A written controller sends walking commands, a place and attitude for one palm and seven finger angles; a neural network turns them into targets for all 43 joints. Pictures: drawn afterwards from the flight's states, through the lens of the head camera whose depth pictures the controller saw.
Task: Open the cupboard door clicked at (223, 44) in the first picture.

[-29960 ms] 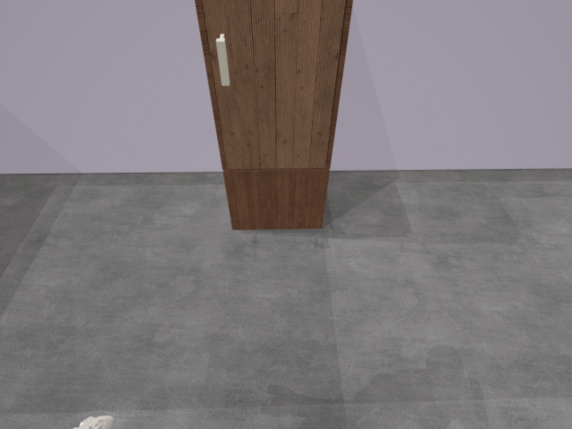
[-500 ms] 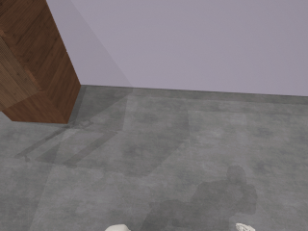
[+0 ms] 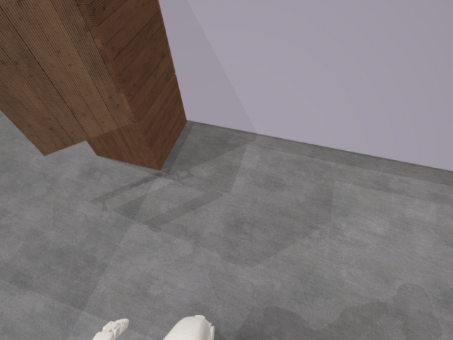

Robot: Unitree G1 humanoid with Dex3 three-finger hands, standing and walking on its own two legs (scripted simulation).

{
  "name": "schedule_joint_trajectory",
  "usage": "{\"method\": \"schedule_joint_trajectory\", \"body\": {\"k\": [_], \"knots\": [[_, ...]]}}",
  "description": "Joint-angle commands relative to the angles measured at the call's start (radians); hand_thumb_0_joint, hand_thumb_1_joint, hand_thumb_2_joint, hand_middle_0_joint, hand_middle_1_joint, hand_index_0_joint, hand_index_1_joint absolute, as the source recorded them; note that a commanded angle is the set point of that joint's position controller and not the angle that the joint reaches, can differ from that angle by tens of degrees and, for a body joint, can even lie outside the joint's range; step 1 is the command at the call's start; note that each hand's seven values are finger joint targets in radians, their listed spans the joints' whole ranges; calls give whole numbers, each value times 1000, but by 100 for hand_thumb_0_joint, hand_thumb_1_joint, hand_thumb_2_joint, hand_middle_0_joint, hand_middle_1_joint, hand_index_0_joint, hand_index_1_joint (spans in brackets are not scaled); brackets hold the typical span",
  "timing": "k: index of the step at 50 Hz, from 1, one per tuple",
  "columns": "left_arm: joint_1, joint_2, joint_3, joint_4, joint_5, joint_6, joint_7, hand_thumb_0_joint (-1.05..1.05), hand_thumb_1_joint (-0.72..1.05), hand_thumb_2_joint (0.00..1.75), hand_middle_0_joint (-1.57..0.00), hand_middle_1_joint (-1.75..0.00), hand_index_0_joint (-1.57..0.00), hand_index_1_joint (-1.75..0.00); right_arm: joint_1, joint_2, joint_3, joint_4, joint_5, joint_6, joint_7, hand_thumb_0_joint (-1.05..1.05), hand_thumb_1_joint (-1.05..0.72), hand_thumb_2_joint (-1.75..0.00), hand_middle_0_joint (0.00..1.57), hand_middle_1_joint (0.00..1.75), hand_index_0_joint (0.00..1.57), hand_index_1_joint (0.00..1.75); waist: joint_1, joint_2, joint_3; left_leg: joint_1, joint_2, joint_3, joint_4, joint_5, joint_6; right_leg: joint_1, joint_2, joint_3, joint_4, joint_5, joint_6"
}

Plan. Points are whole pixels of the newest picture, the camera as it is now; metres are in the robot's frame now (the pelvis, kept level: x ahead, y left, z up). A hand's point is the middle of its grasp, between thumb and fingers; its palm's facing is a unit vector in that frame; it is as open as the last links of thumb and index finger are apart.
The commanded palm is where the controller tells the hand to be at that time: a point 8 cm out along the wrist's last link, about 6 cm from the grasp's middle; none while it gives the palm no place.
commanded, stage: turn to face it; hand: left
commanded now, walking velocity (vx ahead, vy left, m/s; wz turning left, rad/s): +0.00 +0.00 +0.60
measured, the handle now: out of the picture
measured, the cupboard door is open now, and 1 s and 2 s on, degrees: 45 45 45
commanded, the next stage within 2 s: take the last steps up to it in 0.78 s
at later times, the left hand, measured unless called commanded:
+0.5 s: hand out of the picture +0.03 +0.25 -0.16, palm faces +0.33 -0.90 -0.27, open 7.4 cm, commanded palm none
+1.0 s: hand out of the picture -0.04 +0.16 -0.16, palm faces +0.54 -0.81 -0.23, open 7.3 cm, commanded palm none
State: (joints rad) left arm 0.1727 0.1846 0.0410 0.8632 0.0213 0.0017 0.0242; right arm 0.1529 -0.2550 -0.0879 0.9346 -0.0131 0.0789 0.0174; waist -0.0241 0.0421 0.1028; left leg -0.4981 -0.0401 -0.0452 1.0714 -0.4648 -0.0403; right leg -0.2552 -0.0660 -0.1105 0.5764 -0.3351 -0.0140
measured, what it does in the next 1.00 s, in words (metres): steps on the spot, turning left: left foot, then right foot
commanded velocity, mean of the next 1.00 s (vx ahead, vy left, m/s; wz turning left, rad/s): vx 0.04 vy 0.02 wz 0.39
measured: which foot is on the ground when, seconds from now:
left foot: up 0.00-0.24, down 0.26-0.64, up 0.66-1.00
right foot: down 0.00-0.26, up 0.28-0.62, down 0.64-1.00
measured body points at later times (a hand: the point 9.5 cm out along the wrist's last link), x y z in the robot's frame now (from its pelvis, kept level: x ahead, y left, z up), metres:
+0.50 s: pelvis +0.02 +0.01 +0.00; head +0.07 +0.04 +0.45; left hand +0.02 +0.30 -0.14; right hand +0.19 -0.20 -0.13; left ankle +0.00 +0.13 -0.73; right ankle +0.05 -0.13 -0.67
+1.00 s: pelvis +0.03 -0.02 +0.01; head +0.06 +0.00 +0.46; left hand -0.07 +0.20 -0.14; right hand +0.23 -0.19 -0.14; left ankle -0.04 +0.08 -0.71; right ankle +0.08 -0.12 -0.73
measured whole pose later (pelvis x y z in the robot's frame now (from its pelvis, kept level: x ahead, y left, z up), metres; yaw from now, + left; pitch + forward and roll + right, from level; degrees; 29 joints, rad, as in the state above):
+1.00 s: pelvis +0.03 -0.02 +0.01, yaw +30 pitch +0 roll +2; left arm 0.28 0.19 0.05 0.99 0.03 -0.01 0.02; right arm 0.14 -0.21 -0.05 1.01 -0.01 0.06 0.01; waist 0.03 -0.03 0.08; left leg -0.31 0.00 0.06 0.72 -0.45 -0.04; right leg -0.20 -0.11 -0.19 0.50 -0.29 -0.01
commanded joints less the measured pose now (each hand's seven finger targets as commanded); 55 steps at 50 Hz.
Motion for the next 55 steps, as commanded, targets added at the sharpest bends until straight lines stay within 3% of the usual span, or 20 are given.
{"method": "schedule_joint_trajectory", "body": {"k": [1, 7, 11, 12, 13, 14, 16, 19, 25, 30, 31, 32, 33, 36, 39, 44, 50, 51, 53, 55], "knots": [[27, 176, 45, -63, 1, -19, 13, 0, 90, 90, -20, -30, -20, -30, -51, -50, -8, -84, -1, -21, 13, 0, -90, -90, 20, 30, 20, 30, 19, -240, -105, -80, 65, 48, 81, 41, -28, 154, -260, 85, -208, 546, -90], [131, 224, 65, -12, 10, -15, 8, 0, 90, 90, -20, -30, -20, -30, -124, -14, 11, -99, 4, -35, 20, 0, -90, -90, 20, 30, 20, 30, 79, -259, -129, 26, 46, 148, -282, 6, -14, 259, -291, 13, -123, 717, -83], [102, 242, 77, -14, -4, -10, -2, 0, 90, 90, -20, -30, -20, -30, -12, -62, 1, -79, -3, -50, 13, 0, -90, -90, 20, 30, 20, 30, 6, -199, -185, 294, 23, 180, -579, 232, 22, 142, -282, -68, 69, 658, -12], [88, 215, 72, -31, -8, -7, -8, 0, 90, 90, -20, -30, -20, -30, 54, -130, -17, -66, -9, -56, 11, 0, -90, -90, 20, 30, 20, 30, -35, -47, -237, 483, 135, 41, -630, 453, 75, -27, -230, -103, 246, 456, 40], [46, 135, 50, -82, -17, -3, -16, 0, 90, 90, -20, -30, -20, -30, 143, -252, -50, -57, -16, -60, 2, 0, -90, -90, 20, 30, 20, 30, -85, 269, -257, 606, 434, -361, -661, 895, 249, -318, -78, -94, 490, -292, 108], [-21, 149, 43, -115, -3, 11, -4, 0, 90, 90, -20, -30, -20, -30, 207, -274, -47, -33, -8, -53, -4, 0, -90, -90, 20, 30, 20, 30, -99, 142, -255, 540, 491, -353, -660, 874, 308, -329, -67, 40, 577, -368, 84], [-51, 137, 49, -86, -5, 20, 0, 0, 90, 90, -20, -30, -20, -30, 109, -215, -35, -60, -12, -60, -29, 0, -90, -90, 20, 30, 20, 30, -61, 225, -201, 433, 384, -294, -696, 672, 265, -369, -70, 110, 624, -241, 87], [9, 131, 51, -33, -1, 26, -15, 0, 90, 90, -20, -30, -20, -30, 17, -159, -11, -83, -14, -71, -33, 0, -90, -90, 20, 30, 20, 30, 7, 82, -154, 344, 286, -179, -717, 617, 206, -299, -49, 106, 573, -100, 93], [-4, 113, 39, -42, -5, 27, -14, 0, 90, 90, -20, -30, -20, -30, 31, -160, -13, -72, -16, -64, -27, 0, -90, -90, 20, 30, 20, 30, 3, 100, -155, 307, 260, -187, -713, 559, 206, -183, 2, 77, 324, -102, 90], [104, 120, 42, -17, -9, 5, -9, 0, 90, 90, -20, -30, -20, -30, -20, -145, -17, -84, -9, -53, -24, 0, -90, -90, 20, 30, 20, 30, 57, 90, -169, 177, 196, -200, -610, 480, 152, 97, 47, 43, -68, 86, 71], [138, 162, 51, -11, -4, -6, -2, 0, 90, 90, -20, -30, -20, -30, -13, -108, -13, -87, -1, -54, -19, 0, -90, -90, 20, 30, 20, 30, 72, -15, -179, 84, 135, -156, -518, 364, 102, 218, -38, 129, -195, 130, 47], [164, 254, 70, -6, 13, -17, 6, 0, 90, 90, -20, -30, -20, -30, 0, -46, -4, -102, 8, -57, -13, 0, -90, -90, 20, 30, 20, 30, 80, -289, -187, -70, -11, 0, -301, 67, 25, 305, -288, 394, -272, 249, -44], [155, 265, 62, -11, 6, -18, 6, 0, 90, 90, -20, -30, -20, -30, -18, -67, -8, -101, 0, -47, -13, 0, -90, -90, 20, 30, 20, 30, 85, -304, -162, -56, -11, -6, -65, -152, 14, 169, -427, 462, -303, 303, -142], [31, 173, 40, -24, -1, -21, 9, 0, 90, 90, -20, -30, -20, -30, -4, -54, -10, -46, -5, -27, -5, 0, -90, -90, 20, 30, 20, 30, 18, -228, -86, -69, 43, -22, 159, 23, 2, 81, -269, 257, -266, 356, -120], [57, 152, 36, -11, 2, -27, 12, 0, 90, 90, -20, -30, -20, -30, -4, -23, 3, -23, -1, -27, -2, 0, -90, -90, 20, 30, 20, 30, 25, -217, -104, -25, 51, 24, 50, 51, -14, 125, -237, 139, -240, 499, -100], [157, 182, 48, 51, 8, -27, 11, 0, 90, 90, -20, -30, -20, -30, -55, 12, 21, -11, 4, -35, -6, 0, -90, -90, 20, 30, 20, 30, 71, -201, -116, 50, 39, 84, -216, -13, -13, 200, -262, 138, -210, 611, -129], [142, 199, 62, 95, 4, -27, -7, 0, 90, 90, -20, -30, -20, -30, 33, 0, 31, 21, -4, -70, -6, 0, -90, -90, 20, 30, 20, 30, 39, -197, -115, 282, 29, 147, -567, 102, 22, 87, -271, 136, -210, 126, -95], [117, 187, 59, 92, -2, -22, -14, 0, 90, 90, -20, -30, -20, -30, 84, -19, 27, 37, -4, -79, -7, 0, -90, -90, 20, 30, 20, 30, 9, -133, -108, 408, 36, 129, -674, 151, 39, -24, -230, 89, -152, 4, -52], [57, 75, 37, 32, -5, -16, -30, 0, 90, 90, -20, -30, -20, -30, 233, -175, -8, 56, -25, -82, -21, 0, -90, -90, 20, 30, 20, 30, -65, 294, -82, 580, 392, -363, -848, 57, 216, -393, -14, -85, 275, -277, 45], [-57, 85, 33, 16, 12, -14, -31, 0, 90, 90, -20, -30, -20, -30, 241, -139, 5, 64, -21, -87, -36, 0, -90, -90, 20, 30, 20, 30, -63, 186, -24, 452, 384, -388, -905, -65, 272, -464, -39, 61, 501, -199, 18]]}}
